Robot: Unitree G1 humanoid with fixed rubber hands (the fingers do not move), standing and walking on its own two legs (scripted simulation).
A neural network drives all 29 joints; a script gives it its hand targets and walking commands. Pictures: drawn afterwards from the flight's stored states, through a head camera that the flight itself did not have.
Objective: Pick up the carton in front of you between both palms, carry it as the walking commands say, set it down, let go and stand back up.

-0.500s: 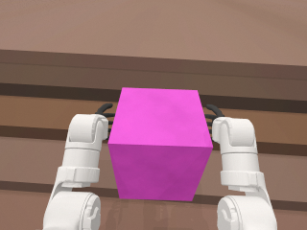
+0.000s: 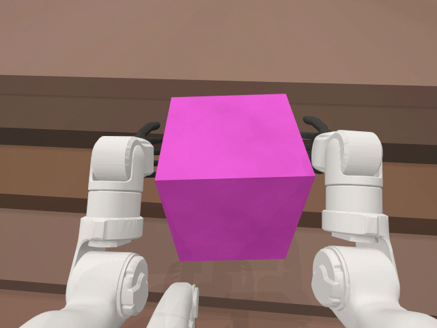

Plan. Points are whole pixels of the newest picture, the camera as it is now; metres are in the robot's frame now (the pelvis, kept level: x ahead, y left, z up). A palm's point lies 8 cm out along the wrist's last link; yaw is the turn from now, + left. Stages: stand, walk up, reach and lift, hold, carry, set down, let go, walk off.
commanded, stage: carry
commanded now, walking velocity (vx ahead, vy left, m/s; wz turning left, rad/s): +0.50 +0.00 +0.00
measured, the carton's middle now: (230, 181) +0.38 +0.01 +0.10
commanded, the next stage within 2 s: none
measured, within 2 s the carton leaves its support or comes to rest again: neither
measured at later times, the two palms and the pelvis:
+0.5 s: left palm (173, 13) +0.67 +0.15 +0.31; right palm (318, 11) +0.64 -0.15 +0.32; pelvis +0.27 +0.03 +0.12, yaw +1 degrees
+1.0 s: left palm out of the picture +0.91 +0.15 +0.41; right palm out of the picture +0.94 -0.14 +0.41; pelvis +0.55 -0.02 +0.23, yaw +2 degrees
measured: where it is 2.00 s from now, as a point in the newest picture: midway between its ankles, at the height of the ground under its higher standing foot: (244, 118)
